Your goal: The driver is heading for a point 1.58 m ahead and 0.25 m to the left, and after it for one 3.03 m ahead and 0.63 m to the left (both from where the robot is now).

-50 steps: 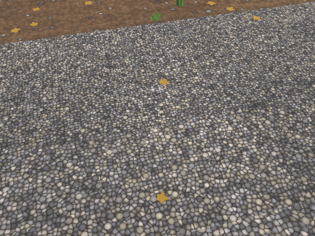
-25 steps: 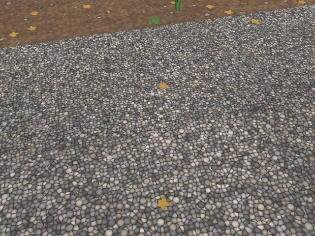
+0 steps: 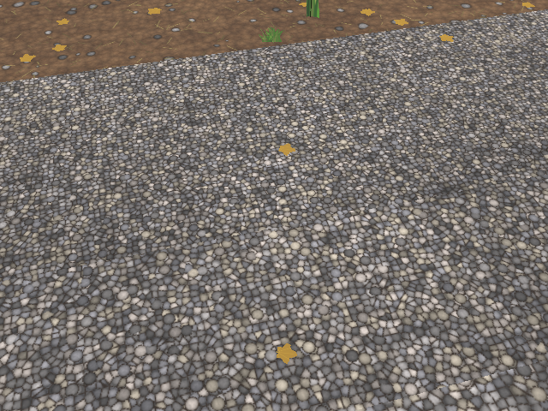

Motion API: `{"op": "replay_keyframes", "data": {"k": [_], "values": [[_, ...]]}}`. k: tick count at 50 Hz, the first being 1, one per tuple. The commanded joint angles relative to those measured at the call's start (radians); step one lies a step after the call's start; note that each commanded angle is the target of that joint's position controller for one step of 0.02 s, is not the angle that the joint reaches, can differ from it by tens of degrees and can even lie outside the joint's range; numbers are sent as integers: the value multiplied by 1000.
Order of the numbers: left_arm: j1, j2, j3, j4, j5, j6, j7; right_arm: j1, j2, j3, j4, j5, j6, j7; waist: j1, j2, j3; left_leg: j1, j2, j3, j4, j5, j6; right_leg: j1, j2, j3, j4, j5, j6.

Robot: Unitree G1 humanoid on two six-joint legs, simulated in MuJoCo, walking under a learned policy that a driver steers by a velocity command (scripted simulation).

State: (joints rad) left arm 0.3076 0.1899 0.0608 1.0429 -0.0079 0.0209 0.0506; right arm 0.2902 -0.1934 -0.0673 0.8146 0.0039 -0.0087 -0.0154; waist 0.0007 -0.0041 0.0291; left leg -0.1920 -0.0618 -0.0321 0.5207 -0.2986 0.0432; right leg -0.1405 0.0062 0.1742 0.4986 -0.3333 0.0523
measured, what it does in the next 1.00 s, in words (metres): walks ahead: right foot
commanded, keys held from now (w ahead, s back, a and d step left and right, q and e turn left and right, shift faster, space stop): no key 0.50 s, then w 0.50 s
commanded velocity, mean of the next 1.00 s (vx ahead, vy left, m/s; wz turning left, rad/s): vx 0.15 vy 0.00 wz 0.00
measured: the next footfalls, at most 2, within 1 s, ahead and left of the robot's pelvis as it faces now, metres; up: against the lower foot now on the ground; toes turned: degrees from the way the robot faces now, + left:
right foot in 0.82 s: +0.09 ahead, -0.16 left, +0.00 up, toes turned -1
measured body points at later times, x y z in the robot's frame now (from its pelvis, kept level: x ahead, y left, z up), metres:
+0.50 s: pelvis +0.00 +0.00 +0.00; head +0.00 +0.01 +0.45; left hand -0.04 +0.24 -0.16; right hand +0.04 -0.24 -0.14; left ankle -0.01 +0.09 -0.73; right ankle -0.03 -0.16 -0.73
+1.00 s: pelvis +0.10 -0.07 +0.01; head +0.11 -0.09 +0.46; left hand +0.05 +0.16 -0.13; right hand +0.19 -0.33 -0.13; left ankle +0.13 +0.09 -0.65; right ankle +0.05 -0.16 -0.73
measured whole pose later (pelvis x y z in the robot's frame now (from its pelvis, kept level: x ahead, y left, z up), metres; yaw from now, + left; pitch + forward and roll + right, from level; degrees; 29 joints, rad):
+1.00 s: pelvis +0.10 -0.07 +0.01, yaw +0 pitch +2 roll +1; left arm 0.46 0.16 0.03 1.05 0.00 -0.09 -0.01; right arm 0.25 -0.26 -0.06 0.90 0.02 -0.06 0.00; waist 0.04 0.04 -0.03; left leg -0.59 0.06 -0.02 1.07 -0.16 0.06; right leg -0.13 0.04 -0.02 0.38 -0.28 -0.06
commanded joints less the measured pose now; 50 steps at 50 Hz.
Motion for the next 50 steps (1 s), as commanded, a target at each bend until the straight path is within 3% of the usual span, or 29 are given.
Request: {"op": "replay_keyframes", "data": {"k": [1, 25, 27, 28, 30, 31, 33, 35, 37, 38, 39, 40, 41, 42, 43, 44, 45, 46, 48, 50], "values": [[62, 90, 15, -7, 0, -6, 4, 24, -98, -21, -34, 2, -11, -4, -1, 4, 30, 9, 83, -78, -108, 168, -1, -62, -14, -17, -60, 212, -10], [132, 60, 7, 50, 0, -7, 12, 54, -86, -7, 84, 8, -4, -8, -4, 1, 50, 8, 77, -69, -118, 170, 0, -69, -9, -39, -77, 206, -4], [146, 43, 3, 53, -2, -4, 16, 68, -95, -9, 98, 10, 1, -14, -6, 31, 43, -2, 73, -84, -155, -102, 14, -85, 25, -82, -42, 39, -14], [131, 41, 4, 41, -7, -6, 19, 75, -123, -19, 99, 18, 4, -18, -16, 68, 56, -14, 88, -122, -179, -300, 42, -130, 52, -117, 25, -80, -27], [61, 38, 0, -11, -13, -29, 15, 155, -174, -33, 111, 27, 1, -21, -56, 167, 108, -8, 249, -381, -313, -611, 155, -308, 52, -164, 212, -195, -50], [5, 45, -2, -43, -19, -50, 9, 167, -196, -40, 110, 26, -9, -22, -70, 180, 166, -56, 342, -526, -376, -625, 217, -371, 4, -149, 314, -179, -59], [-29, 52, 2, -69, -27, -81, -7, 143, -197, -39, 99, 9, -36, -19, -60, 137, 182, -23, 410, -599, -394, -471, 260, -502, -66, -94, 479, -206, -79], [-4, 60, 4, -64, -27, -101, -22, 77, -176, -32, 78, 21, -44, -13, -27, 104, 131, 4, 362, -461, -368, -322, 206, -471, -96, -101, 366, -176, -98], [37, 58, 9, -41, -21, -110, -34, 29, -190, -35, 71, 30, -29, -12, 4, 117, 65, -108, 255, -254, -322, -182, 141, -209, -40, -184, 157, -83, -89], [107, 48, 13, -9, -19, -110, -39, 23, -198, -36, 77, 40, -18, -13, 41, 111, 32, -198, 218, -189, -273, -182, 128, -40, 6, -235, 71, 62, -74], [178, 40, 16, 22, -18, -102, -41, 32, -193, -34, 80, 43, -12, -14, 66, 89, 12, -274, 190, -155, -216, -210, 119, 88, 46, -268, 47, 118, -54], [245, 36, 20, 42, -18, -95, -38, 24, -163, -23, 78, 41, -13, -13, 100, 50, 7, -338, 165, -129, -129, -230, 98, 168, 48, -261, 23, 89, -49], [328, 72, 28, 45, -16, -96, -30, -2, -99, -3, 62, 34, -21, -4, 135, -96, -8, -435, 111, -49, 147, -178, 42, 245, -100, -40, -87, -35, -93], [393, 188, 41, 30, 0, -103, -33, -12, -33, 11, 25, 28, -42, -1, 122, -309, -18, -621, 22, 25, 494, -229, 1, 292, -333, 412, -260, -185, -211], [367, 203, 37, 33, 27, -119, -50, -6, -65, 6, 10, 53, -60, 0, 92, -265, 6, -697, 40, -67, 673, -243, 32, 211, -438, 660, -352, -417, -324], [263, 164, 20, -4, 17, -132, -59, -26, -105, 3, 3, 63, -71, 3, 60, -148, 99, -783, 102, -90, 738, -140, 52, 165, -418, 590, -355, -456, -319], [193, 132, 6, -26, 7, -136, -66, -24, -130, -1, 15, 48, -77, 5, 39, -100, 112, -770, 134, -80, 726, -26, 58, 138, -358, 442, -340, -341, -278], [142, 124, -2, -43, 5, -133, -71, -13, -136, -6, 34, 28, -79, 4, 17, -77, 94, -714, 159, -74, 665, 59, 53, 103, -302, 319, -337, -191, -238], [158, 86, -20, -35, 9, -122, -65, -27, -145, -13, 42, 13, -71, 10, 18, -121, 78, -608, 180, -38, 552, 169, 25, 66, -216, 121, -339, 118, -191], [222, 92, -23, -14, 10, -116, -50, -74, -118, -6, 28, 10, -59, 16, 30, -106, 60, -600, 168, 0, 488, 229, -2, 94, -198, 39, -328, 355, -197]]}}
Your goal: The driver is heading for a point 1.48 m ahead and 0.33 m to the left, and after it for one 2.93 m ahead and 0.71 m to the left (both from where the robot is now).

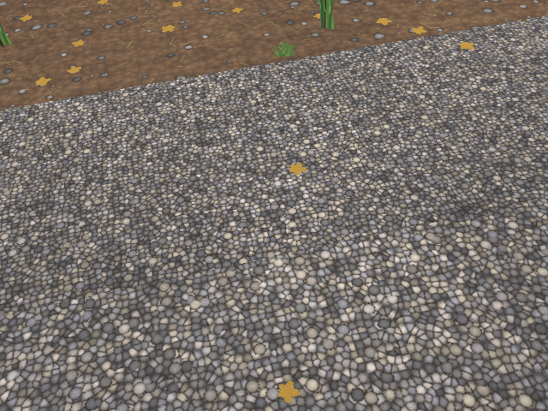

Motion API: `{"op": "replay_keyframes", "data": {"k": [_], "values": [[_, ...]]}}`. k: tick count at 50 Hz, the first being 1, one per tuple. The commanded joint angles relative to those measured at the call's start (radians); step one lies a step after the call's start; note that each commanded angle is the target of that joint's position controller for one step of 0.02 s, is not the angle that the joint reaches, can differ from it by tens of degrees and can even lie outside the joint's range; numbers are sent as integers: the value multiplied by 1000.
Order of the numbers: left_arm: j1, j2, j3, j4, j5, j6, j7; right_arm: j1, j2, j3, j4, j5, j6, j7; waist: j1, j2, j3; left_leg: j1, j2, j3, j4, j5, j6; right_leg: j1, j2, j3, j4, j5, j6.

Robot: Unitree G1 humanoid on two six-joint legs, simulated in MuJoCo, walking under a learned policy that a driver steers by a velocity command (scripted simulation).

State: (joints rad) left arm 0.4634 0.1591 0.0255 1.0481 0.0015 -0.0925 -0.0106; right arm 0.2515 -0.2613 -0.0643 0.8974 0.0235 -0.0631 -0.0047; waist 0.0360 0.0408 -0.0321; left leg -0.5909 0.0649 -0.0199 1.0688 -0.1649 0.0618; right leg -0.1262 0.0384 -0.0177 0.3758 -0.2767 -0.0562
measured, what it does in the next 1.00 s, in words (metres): goes down: left foot, then right foot 0.19 m lower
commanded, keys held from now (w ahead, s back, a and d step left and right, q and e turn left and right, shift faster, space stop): w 0.66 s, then w+q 0.34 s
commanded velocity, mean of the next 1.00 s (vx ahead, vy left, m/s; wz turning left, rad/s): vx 0.48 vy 0.00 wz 0.10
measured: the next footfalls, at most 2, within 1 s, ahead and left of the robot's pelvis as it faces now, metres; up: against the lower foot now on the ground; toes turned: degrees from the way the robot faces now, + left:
left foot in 0.26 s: +0.26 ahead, +0.12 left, +0.00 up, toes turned +1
right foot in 0.94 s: +0.69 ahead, -0.24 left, -0.19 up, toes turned +5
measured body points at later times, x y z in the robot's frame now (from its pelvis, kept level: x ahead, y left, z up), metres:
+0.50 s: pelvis +0.24 +0.03 +0.00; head +0.25 +0.03 +0.45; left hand +0.33 +0.30 -0.13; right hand +0.25 -0.22 -0.14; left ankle +0.22 +0.11 -0.74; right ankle +0.27 -0.14 -0.66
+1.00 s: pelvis +0.57 -0.11 -0.19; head +0.61 -0.14 +0.25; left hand +0.75 +0.14 -0.28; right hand +0.49 -0.39 -0.33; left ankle +0.29 +0.10 -0.66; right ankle +0.65 -0.24 -0.93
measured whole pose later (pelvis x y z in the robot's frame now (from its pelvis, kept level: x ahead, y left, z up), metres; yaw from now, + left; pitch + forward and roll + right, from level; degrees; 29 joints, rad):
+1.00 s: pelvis +0.57 -0.11 -0.19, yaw +7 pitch +2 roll +4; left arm 0.03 0.26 0.04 0.85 0.01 -0.11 -0.08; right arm 0.55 -0.27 -0.06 0.95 0.04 -0.05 -0.03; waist -0.12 -0.02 0.03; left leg -0.18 0.04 -0.22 1.58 -0.84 -0.04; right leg -0.39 -0.10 0.03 0.53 -0.16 0.02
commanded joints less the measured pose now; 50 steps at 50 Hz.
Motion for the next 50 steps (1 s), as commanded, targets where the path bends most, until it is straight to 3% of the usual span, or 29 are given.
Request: {"op": "replay_keyframes", "data": {"k": [1, 5, 9, 10, 11, 12, 13, 14, 15, 16, 17, 18, 19, 20, 22, 25, 27, 28, 29, 31, 33, 35, 37, 43, 46, 47, 48, 49, 50], "values": [[78, 137, 12, -15, 3, 1, 20, -70, -38, -5, -69, -13, 0, 3, 0, -140, 122, -203, 39, -8, -115, 122, -32, 87, -226, 206, -200, 387, -90], [60, 168, 9, -19, 2, 10, 42, -250, -9, 10, -144, -6, -3, 12, 24, -124, 125, -34, -29, 45, -380, 266, -53, -4, -167, 96, -216, 475, -58], [98, 176, 20, 10, 15, -1, 19, -163, -43, -1, -107, -4, 2, 29, -20, -148, 84, 60, -25, 12, -158, 268, -27, 45, -251, 96, -123, 584, -121], [61, 148, 12, -15, -3, 5, 20, -219, -52, 4, -138, -6, -4, 31, -23, -104, 131, 39, -53, 62, -288, 154, -11, 35, -204, 59, -109, 590, -115], [52, 150, 12, -23, 3, 12, 18, -223, -50, 4, -137, -10, -11, 34, -31, -126, 133, 138, -89, 105, -307, 87, 2, 13, -211, 66, -60, 715, -115], [32, 171, 15, -29, 11, 19, 26, -124, -73, -10, -108, -8, -18, 38, -87, -158, 90, 274, -116, 110, -320, 58, 16, 5, -213, 68, 41, 864, -108], [-9, 198, 19, -25, -9, 32, 33, -6, -97, -24, -93, 3, -24, 44, -171, -194, 48, 374, -113, 71, -492, -26, 48, 36, -209, 87, 211, 903, -86], [-17, 188, 14, -44, 5, 33, 34, 154, -181, -49, -53, -2, -33, 47, -226, -91, -72, 636, -7, -60, -521, 78, 112, -96, -167, 75, 490, 743, -66], [126, 73, -11, -35, 28, 19, 21, 210, -215, -43, -31, -1, -29, 51, -121, 193, -217, 905, 213, -381, -505, 126, 223, -366, -11, 60, 857, -182, -26], [194, 60, -12, -18, -32, -19, 3, 280, -183, -32, -20, -8, -31, 58, -136, 306, -289, 979, 339, -790, -733, 21, 373, -591, 86, 201, 1044, -343, -29], [24, 180, 21, -60, -68, -35, 4, 213, -117, -18, -14, -4, -38, 57, -145, 144, -75, 828, 317, -705, -792, -20, 341, -702, 18, 206, 1078, -264, -36], [-100, 202, 29, -112, -63, -28, 8, 93, -85, -4, -47, -3, -44, 60, -111, 45, 35, 655, 292, -554, -800, 56, 312, -694, -45, 157, 1062, -157, -37], [-104, 186, 33, -111, -41, -9, 13, 18, -62, 9, -65, -8, -52, 67, -64, -39, 52, 510, 252, -437, -823, 126, 281, -601, -100, 145, 1005, -75, -27], [-77, 164, 38, -110, -24, 11, 17, -17, -48, 14, -69, -14, -56, 67, -29, -35, 44, 426, 209, -361, -851, 122, 255, -515, -140, 152, 930, -22, -19], [-55, 140, 43, -120, -31, 39, 21, -13, -40, 25, -60, -9, -55, 59, 2, -9, 66, 361, 153, -263, -914, 120, 224, -454, -173, 141, 804, 27, -5], [-198, 158, 54, -192, -15, 46, 21, 85, -81, 21, -15, -13, -44, 27, -27, -13, 97, 432, 139, -179, -936, 275, 206, -553, -182, 109, 579, 151, 22], [-250, 112, 37, -210, -9, 41, 13, 132, -106, 9, 13, -10, -27, 8, -42, -22, 69, 434, 116, -107, -913, 354, 193, -509, -168, 69, 489, 261, 44], [-197, 122, 44, -177, -16, 39, 1, 176, -125, 2, 30, -28, -31, 7, -38, -14, 21, 453, 124, -96, -861, 335, 198, -480, -163, 60, 565, 372, 46], [-202, 135, 48, -176, -22, 40, -4, 178, -112, 5, 35, -24, -31, 8, -39, -1, 31, 452, 126, -93, -852, 304, 196, -508, -168, 65, 568, 393, 42], [-427, 184, 65, -271, -32, 11, -23, 316, -88, 10, 79, -5, -39, -14, -111, 25, 107, 716, 180, -198, -817, 90, 170, -871, -193, 138, 490, 410, 9], [-567, 175, 60, -319, -26, -18, -38, 399, -96, 5, 93, -19, -39, -30, -157, 30, 149, 849, 218, -257, -781, 38, 159, -1037, -198, 154, 422, 376, 3], [-588, 162, 54, -326, -3, -23, -63, 324, -92, 12, 52, -18, -31, -54, -137, 28, 180, 607, 158, -185, -755, -54, 147, -816, -184, 112, 272, 609, 20], [-564, 141, 46, -331, 5, -21, -82, 305, -87, 15, 39, -1, -31, -54, -123, 17, 183, 425, 146, -164, -706, -138, 140, -634, -157, 102, 293, 739, 8], [-548, 170, 32, -315, -33, -6, -95, 311, -110, -9, -6, 13, 15, -63, -144, 43, 152, 445, 108, -143, -418, -189, 42, -372, -162, 137, 120, 774, 34], [-251, 239, 63, -198, -23, -4, -72, 271, -110, -15, -23, 9, 33, -56, -21, 8, 24, 545, 48, -171, 35, -20, -15, -123, -197, 124, -67, 846, 56], [-76, 268, 76, -143, -3, -7, -62, 280, -100, -16, 2, 16, 25, -48, 67, -54, -50, 396, -19, -132, 318, -100, -60, 160, -197, 74, -85, 912, 65], [49, 267, 58, -103, 27, -11, -65, 364, -20, -9, 41, 12, 19, -38, 83, -199, -109, 53, -126, -168, 719, -722, -104, 474, -292, 175, 128, 1012, 28], [46, 358, 75, -77, 20, -17, -66, 587, 57, 9, 61, 10, -5, -5, -53, -592, -224, -211, -68, -245, 890, -751, -88, 696, -357, 133, 486, 1549, 46], [50, 330, 81, -96, 8, 4, -59, 584, 0, 12, 33, 31, -27, 0, -21, -587, -324, -279, -30, -253, 834, -636, -95, 671, -361, 216, 436, 1391, 18]]}}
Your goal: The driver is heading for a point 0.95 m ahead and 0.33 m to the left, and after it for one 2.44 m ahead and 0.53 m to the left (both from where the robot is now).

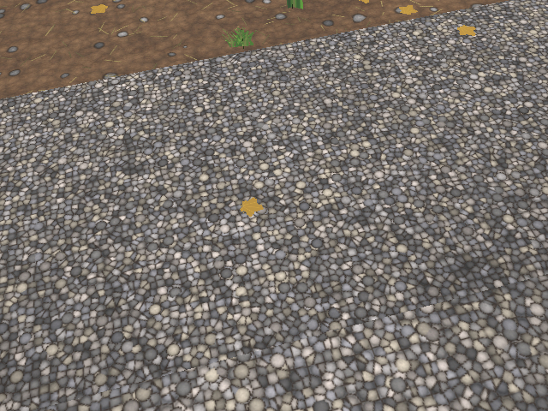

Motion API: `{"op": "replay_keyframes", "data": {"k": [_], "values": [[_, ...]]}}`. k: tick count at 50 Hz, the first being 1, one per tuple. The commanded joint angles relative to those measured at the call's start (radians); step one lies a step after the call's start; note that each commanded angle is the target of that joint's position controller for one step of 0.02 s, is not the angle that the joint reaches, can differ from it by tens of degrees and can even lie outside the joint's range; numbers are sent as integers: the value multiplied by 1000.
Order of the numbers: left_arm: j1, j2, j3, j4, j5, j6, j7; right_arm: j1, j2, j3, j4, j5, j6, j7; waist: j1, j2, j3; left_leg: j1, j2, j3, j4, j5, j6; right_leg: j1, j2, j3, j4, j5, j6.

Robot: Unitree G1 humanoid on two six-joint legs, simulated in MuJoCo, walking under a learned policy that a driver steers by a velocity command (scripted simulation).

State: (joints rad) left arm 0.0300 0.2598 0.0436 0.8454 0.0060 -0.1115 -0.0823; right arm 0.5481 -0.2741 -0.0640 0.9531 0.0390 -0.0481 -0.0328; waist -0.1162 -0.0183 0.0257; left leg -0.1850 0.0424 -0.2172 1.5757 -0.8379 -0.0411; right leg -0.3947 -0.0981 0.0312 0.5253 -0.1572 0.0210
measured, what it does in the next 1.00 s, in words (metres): goes down, turning left: left foot, then right foot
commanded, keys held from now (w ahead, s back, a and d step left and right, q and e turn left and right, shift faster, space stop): w+q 0.82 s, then w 0.18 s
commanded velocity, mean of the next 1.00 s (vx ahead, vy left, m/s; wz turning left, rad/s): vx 0.50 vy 0.00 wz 0.53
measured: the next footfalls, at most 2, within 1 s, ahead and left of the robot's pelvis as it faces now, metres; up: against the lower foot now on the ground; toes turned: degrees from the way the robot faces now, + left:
left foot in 0.44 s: +0.36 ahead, +0.12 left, +0.00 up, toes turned +18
right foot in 0.96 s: +0.57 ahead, -0.01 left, +0.00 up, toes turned +36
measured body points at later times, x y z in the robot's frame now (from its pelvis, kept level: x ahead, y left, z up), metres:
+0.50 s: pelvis +0.25 +0.03 -0.03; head +0.27 +0.05 +0.42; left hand +0.19 +0.29 -0.18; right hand +0.51 -0.16 -0.11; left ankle +0.32 +0.11 -0.74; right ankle +0.10 -0.15 -0.65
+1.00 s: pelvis +0.48 +0.08 -0.03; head +0.46 +0.09 +0.42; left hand +0.46 +0.40 -0.11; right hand +0.71 -0.10 -0.12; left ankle +0.33 +0.11 -0.71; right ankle +0.53 -0.03 -0.74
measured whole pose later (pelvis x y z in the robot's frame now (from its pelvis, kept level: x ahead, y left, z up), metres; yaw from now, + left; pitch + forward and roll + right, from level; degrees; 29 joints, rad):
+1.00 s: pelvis +0.48 +0.08 -0.03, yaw +34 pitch +2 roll -1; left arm 0.17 0.29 0.08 0.74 0.00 -0.14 -0.05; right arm 0.36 -0.25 -0.07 0.68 0.03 -0.01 -0.02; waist 0.01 -0.02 -0.08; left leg -0.26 -0.17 -0.25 0.91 -0.50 0.10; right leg -0.34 0.03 0.01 0.72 -0.39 -0.03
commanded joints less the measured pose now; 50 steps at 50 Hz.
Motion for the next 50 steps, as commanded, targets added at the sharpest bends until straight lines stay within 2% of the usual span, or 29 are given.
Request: {"op": "replay_keyframes", "data": {"k": [1, 2, 3, 4, 5, 6, 8, 11, 17, 19, 21, 22, 23, 24, 25, 26, 27, 30, 34, 35, 36, 37, 40, 44, 46, 47, 48, 49, 50], "values": [[524, 245, 81, 127, 14, 39, 11, 170, -12, 6, -59, 38, -52, 17, 167, -340, -397, -741, -11, 2, 355, 137, 9, 860, -318, 335, 126, 828, -151], [467, 308, 99, 162, 2, 43, 6, 123, 19, 14, -102, 70, -45, -12, 98, -275, -429, -736, 25, 74, 430, 303, 11, 706, -430, 611, -96, 284, -238], [296, 164, 50, 83, 7, 24, 13, 7, -52, -11, -98, 60, -23, -31, 96, -70, -263, -676, 74, 61, 223, 532, 62, 434, -414, 504, -164, 208, -218], [208, 142, 40, 77, 21, 5, 17, -57, -36, -8, -125, 33, 3, -35, 79, -106, -172, -644, 94, 53, 183, 562, 79, 275, -422, 470, -123, 226, -223], [140, 92, 22, 84, 14, -5, 23, -84, 16, -6, -133, 4, 27, -32, 38, -68, -40, -579, 105, 64, 9, 617, 67, 88, -315, 278, -138, 307, -170], [143, 77, 19, 90, 15, -5, 34, -137, 20, -12, -155, -5, 35, -27, 53, -118, -4, -550, 111, 56, -141, 627, 63, 54, -260, 173, -164, 243, -156], [201, 66, 16, 107, 19, -21, 70, -217, -7, -24, -192, -13, 27, -17, 81, -134, 22, -552, 99, 30, -328, 694, 61, 97, -235, 118, -201, 388, -168], [236, 103, 32, 114, 14, -4, 107, -287, 36, -10, -247, -27, 20, 22, 87, -105, 7, -571, 68, 76, -561, 779, 82, 221, -237, 8, -195, 556, -172], [343, 134, 49, 123, -15, 49, 122, -505, 55, -2, -340, -17, 42, 81, 149, -3, 77, -513, 16, 246, -776, 786, 135, 325, -216, -175, -203, 488, -125], [318, 177, 62, 107, -19, 57, 121, -503, 27, -14, -352, -22, 46, 85, 126, -34, 57, -393, -43, 321, -827, 676, 164, 350, -197, -224, -121, 747, -112], [292, 218, 73, 96, -30, 61, 121, -331, -41, -48, -324, -25, 46, 82, 17, -58, -46, -127, -108, 355, -866, 623, 208, 332, -187, -251, 125, 937, -100], [251, 210, 69, 80, -34, 55, 115, -145, -114, -86, -269, -23, 52, 67, -82, -7, -134, 158, -120, 305, -963, 712, 251, 188, -136, -261, 388, 795, -64], [255, 93, 39, 52, 14, 41, 104, -88, -213, -100, -239, -11, 59, 43, -26, 272, -148, 345, 97, -76, -1024, 865, 334, -109, 27, -243, 820, -196, -15], [287, 79, 26, -20, -18, -7, 80, -95, -242, -89, -282, -25, 35, 55, 17, 333, -362, 577, 290, -626, -1239, 599, 533, -372, 153, 31, 1017, -453, -5], [171, 150, 47, -36, -51, -31, 76, -114, -176, -76, -278, -34, 20, 56, -20, 170, -262, 516, 285, -593, -1312, 519, 478, -487, 108, 93, 967, -371, -23], [142, 152, 49, -59, -54, -32, 80, -182, -137, -62, -276, -32, 6, 55, 32, 96, -128, 345, 244, -452, -1309, 557, 419, -465, 72, 81, 866, -285, -43], [149, 134, 50, -42, -31, -24, 96, -268, -109, -53, -289, -27, -3, 57, 93, -21, -69, 182, 193, -336, -1299, 665, 368, -379, 29, 72, 780, -217, -37], [189, 134, 64, -44, -9, 27, 104, -323, -85, -43, -311, -28, -15, 48, 158, 21, -76, -31, 101, -174, -1326, 791, 321, -178, -15, 68, 590, -136, -12], [12, 95, 54, -116, 12, 40, 113, -208, -135, -53, -283, -22, -15, 12, 106, 49, -37, -73, 63, -128, -1349, 813, 300, -199, 39, 48, 321, 50, 16], [-3, 54, 40, -127, 22, 36, 104, -196, -133, -54, -276, -29, -7, 5, 106, 68, -68, -86, 44, -98, -1313, 902, 286, -150, 63, 27, 305, 128, 13], [-5, 62, 43, -131, 20, 34, 97, -195, -131, -51, -275, -30, 0, -1, 110, 83, -78, -103, 20, -72, -1296, 942, 266, -113, 77, 29, 264, 182, 7], [60, 90, 54, -100, 17, 26, 80, -198, -147, -56, -289, -57, 0, -3, 126, 103, -143, -103, 43, -79, -1251, 1011, 266, -47, 94, 22, 388, 279, 4], [11, 113, 59, -131, 4, 15, 67, -173, -94, -35, -309, -37, 7, 2, 114, 87, -102, -40, 64, -174, -1202, 961, 283, -151, 90, 48, 437, 154, -10], [-18, 129, 56, -163, 1, -23, 48, -156, -87, -28, -313, -33, 14, 1, 93, 132, -55, 83, 101, -244, -1103, 1000, 309, -241, 86, 45, 382, 30, -37], [85, 142, 65, -148, -6, -27, 41, -219, -88, -24, -334, -27, 24, 8, 137, 169, -75, 12, 69, -231, -1047, 1104, 296, -68, 106, 13, 341, -5, -49], [190, 150, 74, -125, -8, -28, 42, -290, -91, -20, -356, -20, 23, 9, 202, 164, -85, -86, 35, -194, -975, 1234, 270, 111, 134, -25, 282, -13, -54], [370, 161, 85, -81, -2, -35, 40, -379, -95, -18, -377, -10, 17, 13, 316, 116, -110, -197, -26, -149, -772, 1296, 224, 328, 139, -42, 162, 79, -68], [555, 199, 101, -40, 8, -33, 39, -400, -65, -10, -393, 1, 9, 11, 394, -27, -146, -323, -133, -108, -432, 1106, 164, 483, 48, 83, 52, 67, -148], [535, 212, 95, -37, -24, -28, 32, -249, 43, 13, -380, 3, 8, 5, 270, -299, -111, -532, -278, -97, -139, 266, 130, 521, -152, 416, -41, 140, -274]]}}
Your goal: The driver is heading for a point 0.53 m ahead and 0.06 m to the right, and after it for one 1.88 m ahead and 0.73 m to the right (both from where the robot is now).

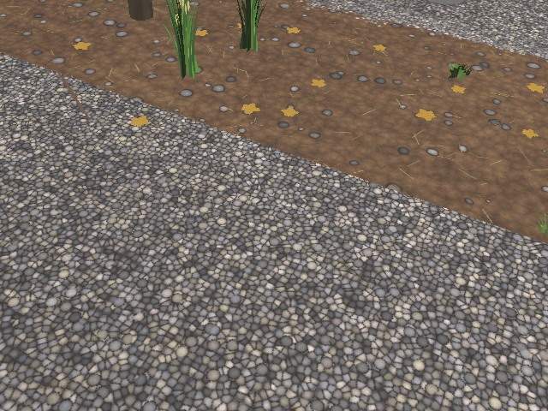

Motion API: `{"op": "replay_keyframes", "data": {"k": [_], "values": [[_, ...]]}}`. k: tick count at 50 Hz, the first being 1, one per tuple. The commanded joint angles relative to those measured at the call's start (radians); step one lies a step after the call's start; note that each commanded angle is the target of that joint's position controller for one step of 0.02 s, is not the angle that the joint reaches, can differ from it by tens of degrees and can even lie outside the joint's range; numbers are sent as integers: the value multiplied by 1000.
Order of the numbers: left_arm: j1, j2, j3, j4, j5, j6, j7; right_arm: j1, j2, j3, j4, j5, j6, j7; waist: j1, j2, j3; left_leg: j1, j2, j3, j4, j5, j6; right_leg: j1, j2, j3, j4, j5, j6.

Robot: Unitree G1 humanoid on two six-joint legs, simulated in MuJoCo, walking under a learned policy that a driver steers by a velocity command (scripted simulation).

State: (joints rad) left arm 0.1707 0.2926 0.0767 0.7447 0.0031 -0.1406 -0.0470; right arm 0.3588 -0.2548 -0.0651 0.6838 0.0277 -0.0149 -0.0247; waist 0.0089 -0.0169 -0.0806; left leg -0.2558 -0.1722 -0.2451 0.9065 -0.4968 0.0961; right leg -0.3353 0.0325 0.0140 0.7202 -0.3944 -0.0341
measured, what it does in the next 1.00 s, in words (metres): goes down, turning right: left foot 0.19 m lower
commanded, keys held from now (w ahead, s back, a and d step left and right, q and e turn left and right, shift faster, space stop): w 0.38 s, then w+e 0.62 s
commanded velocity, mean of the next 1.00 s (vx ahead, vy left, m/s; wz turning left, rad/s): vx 0.50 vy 0.00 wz -0.17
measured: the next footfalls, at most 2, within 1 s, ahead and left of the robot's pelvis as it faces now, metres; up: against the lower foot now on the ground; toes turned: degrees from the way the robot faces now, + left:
left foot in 0.48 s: +0.44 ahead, +0.19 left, -0.19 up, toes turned -1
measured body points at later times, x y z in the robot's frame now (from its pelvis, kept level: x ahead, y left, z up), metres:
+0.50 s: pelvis +0.31 +0.08 -0.13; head +0.32 +0.09 +0.32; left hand +0.15 +0.32 -0.26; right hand +0.59 -0.10 -0.18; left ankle +0.42 +0.19 -0.88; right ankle +0.01 -0.12 -0.66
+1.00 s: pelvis +0.58 +0.05 -0.19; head +0.60 +0.04 +0.26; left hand +0.88 +0.20 -0.25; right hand +0.48 -0.20 -0.33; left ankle +0.41 +0.19 -0.89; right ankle +0.68 -0.06 -0.90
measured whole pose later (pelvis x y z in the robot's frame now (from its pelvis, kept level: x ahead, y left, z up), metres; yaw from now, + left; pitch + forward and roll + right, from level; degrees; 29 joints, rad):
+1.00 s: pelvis +0.58 +0.05 -0.19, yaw -15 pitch +2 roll +1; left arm 0.01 0.22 0.06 0.61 -0.02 -0.03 -0.06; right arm 0.39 -0.24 -0.06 0.96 0.01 -0.05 -0.04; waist -0.06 -0.01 0.01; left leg 0.07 0.04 0.25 0.48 -0.52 -0.02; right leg -0.58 0.01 -0.06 0.67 -0.11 -0.12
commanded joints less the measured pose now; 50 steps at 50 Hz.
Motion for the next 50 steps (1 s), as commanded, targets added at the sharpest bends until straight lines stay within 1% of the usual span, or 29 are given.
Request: {"op": "replay_keyframes", "data": {"k": [1, 2, 3, 4, 7, 9, 10, 11, 12, 14, 16, 17, 19, 21, 23, 24, 25, 26, 27, 28, 29, 30, 31, 32, 35, 39, 45, 48, 50], "values": [[334, 108, 27, 41, -43, 3, -12, 2, 13, 23, -91, 22, -43, 1, 43, -221, 61, -596, -36, -82, 655, -159, -7, 427, -364, 527, -240, 763, -269], [307, 152, 43, 60, -41, -3, -23, -32, -45, 8, -107, 57, -49, 4, -5, -221, 119, -750, 10, -35, 681, -96, -9, 403, -442, 753, -344, 497, -354], [249, 104, 29, 33, -48, -6, -22, -135, -102, -2, -116, 57, -42, 2, 3, -36, 186, -811, 72, -30, 657, -39, -13, 326, -429, 721, -312, 361, -349], [206, 51, 4, 14, -49, -4, -17, -202, -115, -3, -131, 37, -32, 8, 1, 61, 213, -779, 110, -38, 551, 44, -16, 226, -388, 586, -293, 330, -294], [189, 107, -2, 51, -20, 23, 18, -258, -36, 26, -177, -28, -38, 49, -32, 24, 177, -552, 197, 99, 245, 236, -30, 31, -271, 394, -375, 318, -224], [250, 153, 7, 82, 14, 38, 31, -216, -14, 30, -140, -44, -53, 68, -19, 4, 87, -419, 201, 194, 266, 492, -22, 18, -256, 310, -312, 436, -213], [274, 132, -3, 87, 4, 38, 35, -217, -25, 28, -136, -45, -55, 74, -10, 5, 81, -458, 204, 208, 243, 518, -12, 60, -238, 265, -291, 465, -197], [419, 62, -16, 133, -22, 34, 53, -332, -29, 25, -158, -31, -61, 80, 82, -41, 121, -733, 245, 135, 213, 558, -7, 299, -248, 309, -231, 312, -176], [516, 40, -29, 148, -15, 27, 61, -500, -49, 19, -207, 1, -67, 80, 147, -54, 182, -946, 245, 135, 68, 524, -10, 457, -243, 315, -220, 146, -167], [526, -1, -38, 144, -21, 37, 81, -632, -38, 29, -241, -20, -98, 109, 189, -82, 208, -859, 254, 160, -226, 773, -9, 414, -211, 286, -215, 29, -133], [427, 56, -29, 116, -10, 64, 78, -559, 9, 32, -203, -40, -111, 154, 150, -69, 164, -246, 172, 257, -311, 1100, 6, -47, -152, 159, -262, -48, -93], [417, 82, -22, 111, -14, 68, 75, -507, 4, 25, -182, -30, -106, 159, 126, -91, 146, -116, 159, 257, -275, 1122, 4, -108, -154, 137, -256, -68, -86], [408, 48, -25, 109, -32, 71, 70, -469, -28, 12, -152, -1, -85, 138, 103, -91, 193, -106, 171, 234, -345, 1018, -21, -11, -145, 114, -175, -91, -63], [431, 29, -21, 129, -46, 92, 79, -399, -57, 0, -91, -10, -87, 118, 82, -43, 197, -136, 230, 180, -504, 990, -45, 185, -135, 120, 41, -10, -36], [401, 53, -3, 142, -46, 111, 81, -103, -76, -22, 27, -27, -92, 102, -64, -60, 88, 140, 275, 178, -663, 1102, -51, 177, -106, 104, 433, 238, -12], [396, 33, -2, 149, -43, 107, 77, 76, -118, -38, 86, -42, -84, 89, -153, -5, 30, 416, 337, 136, -619, 1105, -19, -45, -38, 94, 751, 52, 21], [419, -37, -11, 136, -37, 90, 69, 198, -145, -20, 127, -70, -83, 89, -165, 162, -79, 688, 436, 81, -341, 1427, -19, -323, 47, 164, 1123, -506, 32], [615, -51, -26, 143, -56, 63, 48, 198, -196, -36, 144, -46, -81, 86, -58, 442, -232, 902, 530, 42, -73, 1651, 16, -536, -22, 268, 1150, -415, 26], [567, 22, -13, 110, -77, 44, 44, 105, -152, -39, 107, -40, -63, 84, -70, 385, -292, 809, 526, -9, -203, 1325, 84, -556, -56, 252, 947, -235, 34], [457, 9, -12, 89, -81, 34, 59, 107, -188, -58, 135, -46, -56, 78, -70, 361, -296, 673, 611, -167, -357, 760, 157, -592, -75, 224, 962, -98, 23], [410, 30, -3, 77, -67, 50, 95, -59, -145, -39, 111, -46, -65, 65, 14, 125, -173, 354, 585, -214, -575, 555, 139, -481, -114, 127, 856, 105, 22], [394, -22, -7, 75, -49, 77, 102, -146, -143, -30, 113, -61, -75, 64, 75, 137, -82, 149, 621, -235, -569, 659, 180, -425, -142, 132, 822, 164, 60], [389, -31, -9, 86, -29, 100, 102, -172, -95, -17, 121, -62, -91, 67, 80, 56, -35, 48, 600, -175, -574, 690, 176, -371, -180, 155, 755, 150, 80], [338, -25, -2, 73, -23, 111, 100, -166, -68, -9, 142, -58, -102, 66, 75, 62, 10, -13, 569, -108, -587, 665, 159, -361, -196, 184, 667, 139, 87], [171, -14, 6, -2, -19, 109, 90, -111, -81, -15, 188, -44, -114, 31, 38, 131, 68, 13, 511, 27, -640, 689, 121, -416, -189, 210, 455, 238, 70], [16, -37, -2, -51, -15, 102, 52, -42, -78, -15, 221, -33, -91, -5, -9, 73, 101, 135, 445, 224, -653, 767, 50, -448, -122, 146, 213, 444, 16], [-213, -54, -16, -173, -24, 103, -3, 42, -129, -19, 246, -28, -58, -13, -69, 44, 184, 248, 441, 368, -633, 805, 2, -413, -74, -23, 26, 421, -25], [-181, -18, 0, -202, -18, 103, -18, 17, -193, -35, 229, -20, -38, -19, -18, 106, 131, 297, 448, 422, -471, 1248, -8, -251, 2, -128, -11, 219, -80], [87, 73, 45, -146, -20, 109, -8, -25, -218, -42, 212, -11, -35, -21, 134, 108, -6, 196, 427, 443, -125, 1323, -29, 124, 55, -120, -119, 261, -144]]}}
